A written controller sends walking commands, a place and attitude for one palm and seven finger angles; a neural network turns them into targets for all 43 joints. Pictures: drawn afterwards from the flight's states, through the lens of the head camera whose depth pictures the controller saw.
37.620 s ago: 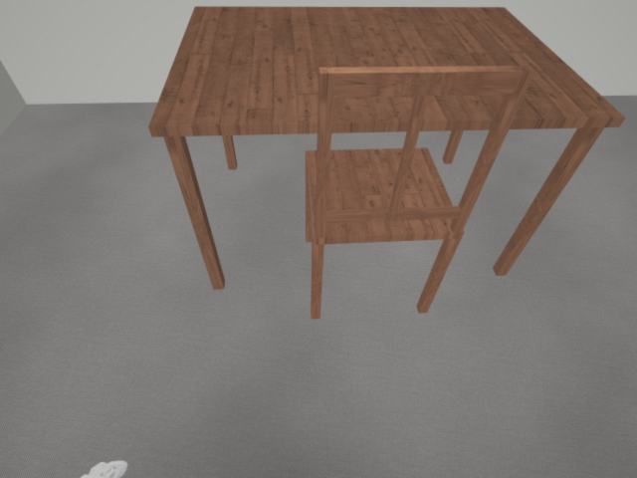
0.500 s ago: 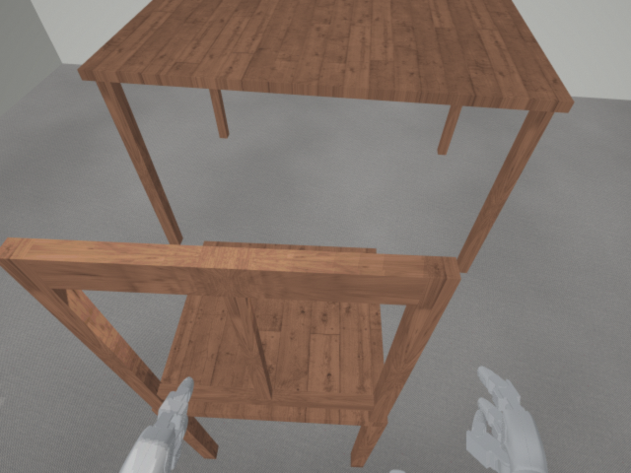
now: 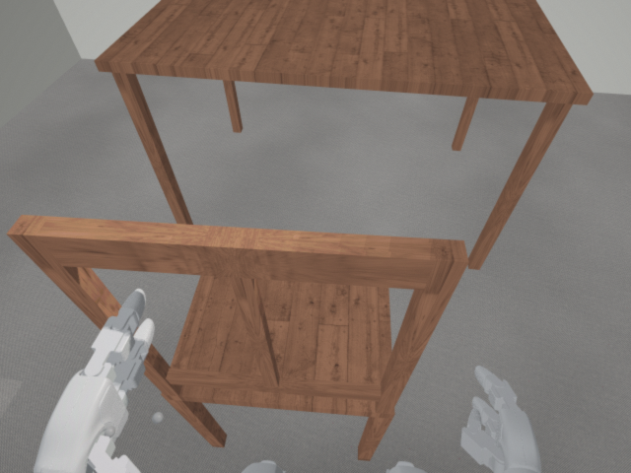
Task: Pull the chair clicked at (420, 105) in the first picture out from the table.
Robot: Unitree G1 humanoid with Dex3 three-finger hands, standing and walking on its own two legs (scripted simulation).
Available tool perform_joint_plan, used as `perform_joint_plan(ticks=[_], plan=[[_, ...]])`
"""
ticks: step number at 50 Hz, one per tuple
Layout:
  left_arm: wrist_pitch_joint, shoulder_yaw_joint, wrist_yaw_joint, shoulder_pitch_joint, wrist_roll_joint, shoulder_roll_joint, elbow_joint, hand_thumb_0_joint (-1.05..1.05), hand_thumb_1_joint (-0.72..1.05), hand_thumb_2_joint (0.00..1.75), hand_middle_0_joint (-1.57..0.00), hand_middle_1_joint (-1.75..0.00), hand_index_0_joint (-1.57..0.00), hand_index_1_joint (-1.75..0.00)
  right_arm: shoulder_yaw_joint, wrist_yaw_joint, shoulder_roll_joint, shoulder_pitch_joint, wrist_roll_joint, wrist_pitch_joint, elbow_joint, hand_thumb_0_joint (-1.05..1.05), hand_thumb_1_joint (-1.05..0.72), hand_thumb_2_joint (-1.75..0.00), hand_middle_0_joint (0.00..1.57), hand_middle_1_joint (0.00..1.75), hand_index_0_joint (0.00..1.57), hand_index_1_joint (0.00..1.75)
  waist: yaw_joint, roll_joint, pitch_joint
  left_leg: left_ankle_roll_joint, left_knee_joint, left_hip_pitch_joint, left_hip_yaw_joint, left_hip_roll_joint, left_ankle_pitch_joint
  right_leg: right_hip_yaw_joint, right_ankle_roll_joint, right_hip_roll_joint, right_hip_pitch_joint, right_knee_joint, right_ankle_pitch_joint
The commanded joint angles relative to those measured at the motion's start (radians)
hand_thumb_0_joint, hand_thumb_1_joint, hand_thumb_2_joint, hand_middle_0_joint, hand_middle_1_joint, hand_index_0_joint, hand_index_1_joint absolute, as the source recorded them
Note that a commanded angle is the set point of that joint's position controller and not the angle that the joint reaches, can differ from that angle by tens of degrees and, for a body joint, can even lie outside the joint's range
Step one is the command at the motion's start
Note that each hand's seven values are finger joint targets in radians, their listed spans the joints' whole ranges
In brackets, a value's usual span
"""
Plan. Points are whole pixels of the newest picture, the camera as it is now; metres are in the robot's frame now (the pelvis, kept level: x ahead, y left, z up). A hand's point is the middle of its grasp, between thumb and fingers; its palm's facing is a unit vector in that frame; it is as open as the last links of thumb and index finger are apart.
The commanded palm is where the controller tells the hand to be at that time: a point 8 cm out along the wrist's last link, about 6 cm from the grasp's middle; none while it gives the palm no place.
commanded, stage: draw the hand back to the body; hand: left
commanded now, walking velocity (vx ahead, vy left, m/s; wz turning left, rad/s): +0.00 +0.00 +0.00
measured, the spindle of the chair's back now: (260, 339) +0.29 +0.10 +0.00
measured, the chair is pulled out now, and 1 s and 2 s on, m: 0.55 0.55 0.55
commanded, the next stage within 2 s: step back with the hand held close in 1.12 s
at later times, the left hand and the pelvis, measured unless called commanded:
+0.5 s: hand (41, 329) +0.20 +0.24 +0.19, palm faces +0.38 -0.81 -0.44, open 12.9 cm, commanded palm +0.15 +0.28 +0.21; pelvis +0.02 +0.00 +0.05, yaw -1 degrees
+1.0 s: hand (19, 264) +0.24 +0.26 +0.23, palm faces +0.44 -0.78 -0.44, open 7.6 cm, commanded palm +0.19 +0.30 +0.25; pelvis +0.04 +0.00 +0.07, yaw -2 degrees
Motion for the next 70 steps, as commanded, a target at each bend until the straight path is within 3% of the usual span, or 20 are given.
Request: perform_joint_plan(ticks=[1,2,3,4,6,10,18,23,37,40,43,50,54,58,61,62,63,64,65,70], plan=[[-0.057,0.146,0.032,-0.014,-0.064,0.101,-0.257,0.0,-0.41,0.27,-0.02,-0.03,-0.02,-0.03,-0.037,-0.029,-0.124,-0.098,0.011,-0.09,-0.172,0.0,-0.9,-0.9,0.2,0.3,0.2,0.3,0.0,-0.032,-0.104,0.037,-0.247,0.079,0.017,-0.031,0.257,-0.027,-0.048,0.037,0.194,-0.225,0.105],[-0.059,0.137,0.027,-0.034,-0.066,0.094,-0.251,0.0,-0.37,0.29,-0.02,-0.04,-0.02,-0.04,-0.033,-0.032,-0.13,-0.094,0.012,-0.099,-0.165,0.0,-0.9,-0.9,0.2,0.3,0.2,0.3,-0.008,-0.042,-0.086,0.038,-0.255,0.088,0.015,-0.03,0.254,-0.029,-0.046,0.038,0.192,-0.236,0.102],[0.023,0.187,0.186,0.026,0.123,0.25,-0.225,0.0,-0.33,0.31,-0.03,-0.05,-0.03,-0.05,-0.03,-0.049,-0.117,-0.075,-0.023,-0.046,-0.146,0.0,-0.9,-0.9,0.2,0.3,0.2,0.3,0.073,0.015,-0.12,0.031,-0.296,0.138,0.032,-0.006,0.251,0.033,-0.072,0.01,0.278,-0.283,0.118],[0.064,0.148,0.253,0.04,0.145,0.17,-0.252,0.0,-0.3,0.32,-0.04,-0.05,-0.04,-0.05,-0.024,-0.05,-0.108,-0.073,-0.028,-0.03,-0.161,0.0,-0.9,-0.9,0.2,0.3,0.2,0.3,0.042,-0.002,-0.06,0.029,-0.31,0.142,0.031,-0.013,0.235,0.021,-0.072,0.006,0.274,-0.308,0.117],[0.094,0.092,0.3,0.032,0.165,0.103,-0.25,0.0,-0.22,0.36,-0.04,-0.07,-0.04,-0.07,-0.019,-0.049,-0.104,-0.073,-0.03,-0.009,-0.16,0.0,-0.9,-0.9,0.2,0.3,0.2,0.3,0.029,0.004,0.0,0.031,-0.332,0.167,0.033,-0.004,0.222,0.008,-0.069,0.001,0.273,-0.326,0.116],[0.101,0.108,0.351,-0.056,0.196,0.15,-0.257,0.0,-0.08,0.43,-0.07,-0.1,-0.07,-0.1,-0.011,-0.054,-0.123,-0.086,-0.039,0.007,-0.146,0.0,-0.9,-0.9,0.2,0.3,0.2,0.3,0.029,-0.01,0.057,0.04,-0.389,0.24,0.031,-0.002,0.214,0.005,-0.07,0.002,0.308,-0.389,0.108],[0.07,0.198,0.381,-0.155,0.208,0.209,-0.27,0.0,0.21,0.57,-0.1,-0.16,-0.1,-0.16,0.0,-0.047,-0.128,-0.109,-0.05,-0.021,-0.105,0.0,-0.9,-0.9,0.2,0.3,0.2,0.3,0.048,0.038,0.075,0.038,-0.506,0.366,0.025,-0.004,0.279,0.007,-0.073,0.001,0.418,-0.452,0.183],[0.062,0.25,0.377,-0.167,0.205,0.216,-0.244,0.0,0.39,0.65,-0.13,-0.19,-0.13,-0.19,-0.007,-0.034,-0.13,-0.121,-0.055,-0.025,-0.075,0.0,-0.9,-0.9,0.2,0.3,0.2,0.3,0.052,-0.012,0.076,0.039,-0.548,0.42,0.033,0.002,0.376,0.01,-0.069,0.004,0.486,-0.483,0.288],[0.044,0.411,0.377,-0.326,0.195,0.298,-0.237,0.0,0.9,0.9,-0.2,-0.3,-0.2,-0.3,-0.019,-0.015,-0.14,-0.133,-0.065,-0.006,-0.008,0.0,-0.9,-0.9,0.2,0.3,0.2,0.3,0.058,0.017,0.057,0.041,-0.629,0.558,0.06,0.011,0.581,0.023,-0.066,-0.001,0.599,-0.561,0.475],[0.055,0.362,0.363,-0.27,0.195,0.228,-0.167,0.0,0.9,0.9,-0.2,-0.3,-0.2,-0.3,-0.027,-0.007,-0.139,-0.136,-0.065,0.007,0.002,0.0,-0.9,-0.9,0.2,0.3,0.2,0.3,0.056,-0.005,0.076,0.044,-0.635,0.568,0.069,0.015,0.621,0.014,-0.061,-0.001,0.601,-0.574,0.498],[0.055,0.356,0.355,-0.256,0.193,0.226,-0.163,0.0,0.9,0.9,-0.2,-0.3,-0.2,-0.3,-0.037,-0.001,-0.146,-0.143,-0.065,0.025,-0.002,0.0,-0.9,-0.9,0.2,0.3,0.2,0.3,0.058,-0.042,0.069,0.047,-0.645,0.57,0.073,0.019,0.613,0.01,-0.057,-0.001,0.61,-0.58,0.501],[0.044,0.399,0.365,-0.295,0.203,0.297,-0.292,0.0,0.9,0.9,-0.2,-0.3,-0.2,-0.3,-0.028,-0.003,-0.138,-0.149,-0.07,0.011,-0.006,0.0,-0.9,-0.9,0.2,0.3,0.2,0.3,0.071,0.074,0.019,0.043,-0.657,0.608,0.069,0.014,0.65,0.028,-0.067,-0.004,0.638,-0.59,0.511],[0.055,0.401,0.367,-0.302,0.199,0.289,-0.273,0.0,0.9,0.9,-0.2,-0.3,-0.2,-0.3,-0.032,-0.003,-0.148,-0.152,-0.066,0.007,0.0,0.0,-0.9,-0.9,0.2,0.3,0.2,0.3,0.059,0.046,0.014,0.039,-0.664,0.622,0.07,0.02,0.647,0.027,-0.064,-0.002,0.639,-0.595,0.499],[0.065,0.368,0.362,-0.274,0.197,0.236,-0.169,0.0,0.9,0.9,-0.2,-0.3,-0.2,-0.3,-0.033,-0.003,-0.143,-0.152,-0.068,0.025,0.008,0.0,-0.9,-0.9,0.2,0.3,0.2,0.3,0.055,-0.04,0.088,0.043,-0.668,0.588,0.079,0.02,0.611,0.014,-0.06,0.002,0.619,-0.604,0.5],[0.066,0.363,0.356,-0.273,0.194,0.229,-0.136,0.0,0.9,0.9,-0.2,-0.3,-0.2,-0.3,-0.034,-0.004,-0.144,-0.159,-0.064,0.033,0.008,0.0,-0.9,-0.9,0.2,0.3,0.2,0.3,0.054,-0.035,0.113,0.047,-0.673,0.572,0.084,0.018,0.556,0.018,-0.059,0.001,0.605,-0.611,0.468],[0.059,0.301,0.348,-0.315,0.196,0.193,-0.197,0.0,0.9,0.9,-0.2,-0.3,-0.2,-0.3,-0.027,0.001,-0.148,-0.159,-0.066,0.03,-0.005,0.0,-0.9,-0.9,0.2,0.3,0.2,0.3,0.048,-0.022,0.096,0.048,-0.676,0.579,0.083,0.014,0.56,0.016,-0.057,-0.003,0.607,-0.609,0.466],[0.0,0.494,0.352,-0.488,0.18,0.406,-0.27,0.0,0.9,0.9,-0.2,-0.3,-0.2,-0.3,-0.034,-0.005,-0.156,-0.135,-0.047,0.045,-0.041,0.0,-0.9,-0.9,0.2,0.3,0.2,0.3,0.019,-0.021,0.157,0.062,-0.654,0.568,0.082,0.042,0.5,0.159,-0.069,-0.048,0.503,-0.652,0.605],[-0.02,0.495,0.346,-0.532,0.189,0.405,-0.271,0.0,0.9,0.9,-0.2,-0.3,-0.2,-0.3,-0.03,-0.009,-0.148,-0.125,-0.054,0.049,-0.025,0.0,-0.9,-0.9,0.2,0.3,0.2,0.3,0.01,0.004,0.11,0.059,-0.668,0.572,0.068,0.036,0.451,0.171,-0.077,-0.067,0.534,-0.641,0.621],[-0.022,0.463,0.345,-0.432,0.186,0.352,-0.207,0.0,0.9,0.9,-0.2,-0.3,-0.2,-0.3,-0.028,-0.012,-0.138,-0.158,-0.058,0.048,-0.021,0.0,-0.9,-0.9,0.2,0.3,0.2,0.3,0.011,-0.004,0.15,0.061,-0.672,0.561,0.067,0.038,0.488,0.161,-0.077,-0.072,0.522,-0.636,0.664],[-0.023,0.416,0.34,-0.224,0.192,0.263,-0.186,0.0,0.9,0.9,-0.2,-0.3,-0.2,-0.3,-0.038,-0.004,-0.143,-0.162,-0.061,0.07,-0.053,0.0,-0.9,-0.9,0.2,0.3,0.2,0.3,0.018,0.036,-0.018,0.065,-0.685,0.651,0.056,0.079,0.765,0.121,-0.053,-0.065,0.588,-0.554,0.726]])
